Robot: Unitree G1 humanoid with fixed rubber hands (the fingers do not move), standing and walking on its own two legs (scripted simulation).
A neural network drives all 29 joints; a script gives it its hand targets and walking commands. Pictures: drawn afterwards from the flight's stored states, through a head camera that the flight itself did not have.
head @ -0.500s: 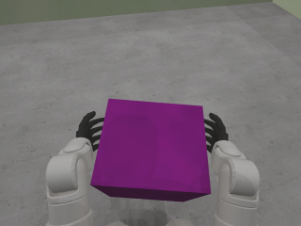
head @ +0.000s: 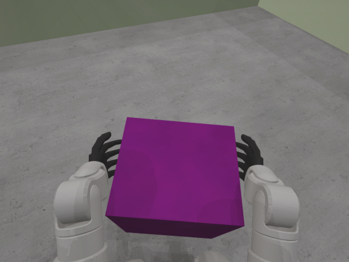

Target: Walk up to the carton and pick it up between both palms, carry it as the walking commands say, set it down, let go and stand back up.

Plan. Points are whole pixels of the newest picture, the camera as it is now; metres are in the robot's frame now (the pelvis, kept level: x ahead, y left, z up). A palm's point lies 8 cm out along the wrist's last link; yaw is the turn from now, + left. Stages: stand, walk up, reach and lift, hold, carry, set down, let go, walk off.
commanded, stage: carry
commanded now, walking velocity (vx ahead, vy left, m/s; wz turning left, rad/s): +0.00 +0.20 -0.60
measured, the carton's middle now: (174, 185) +0.27 +0.01 +0.02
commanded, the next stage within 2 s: none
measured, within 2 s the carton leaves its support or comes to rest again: neither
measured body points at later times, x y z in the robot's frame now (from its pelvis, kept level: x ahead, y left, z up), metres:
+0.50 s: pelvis -0.07 +0.07 +0.00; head -0.08 +0.06 +0.45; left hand +0.24 +0.12 +0.08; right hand +0.13 -0.17 +0.07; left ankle -0.03 +0.15 -0.67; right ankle -0.06 -0.07 -0.72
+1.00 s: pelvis -0.10 +0.21 +0.00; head -0.11 +0.22 +0.45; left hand +0.21 +0.17 +0.08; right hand +0.02 -0.08 +0.09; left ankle -0.02 +0.20 -0.72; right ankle -0.17 +0.09 -0.67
